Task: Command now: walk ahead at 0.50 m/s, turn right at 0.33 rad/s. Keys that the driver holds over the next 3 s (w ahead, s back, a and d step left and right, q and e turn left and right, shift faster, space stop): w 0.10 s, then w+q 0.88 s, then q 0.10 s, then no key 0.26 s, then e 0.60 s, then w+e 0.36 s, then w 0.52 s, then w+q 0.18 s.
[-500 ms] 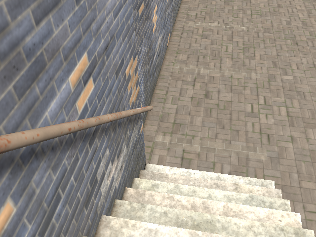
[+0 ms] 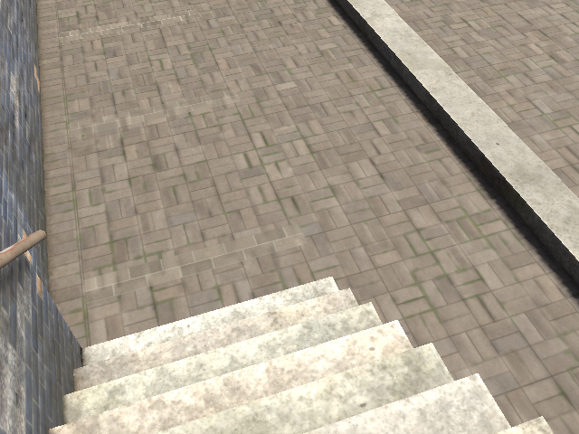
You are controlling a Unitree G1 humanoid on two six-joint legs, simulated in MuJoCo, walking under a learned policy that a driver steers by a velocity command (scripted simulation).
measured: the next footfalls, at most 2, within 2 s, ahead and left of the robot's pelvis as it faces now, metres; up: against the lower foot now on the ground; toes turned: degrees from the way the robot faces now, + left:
left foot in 0.42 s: +0.30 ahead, +0.14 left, -0.20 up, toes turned +7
right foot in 0.82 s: +0.57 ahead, +0.02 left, -0.40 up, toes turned +15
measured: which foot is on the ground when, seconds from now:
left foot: down 0.00-0.00, up 0.02-0.40, down 0.42-0.82, up 0.84-1.00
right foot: down 0.00-0.42, up 0.44-0.80, down 0.82-1.00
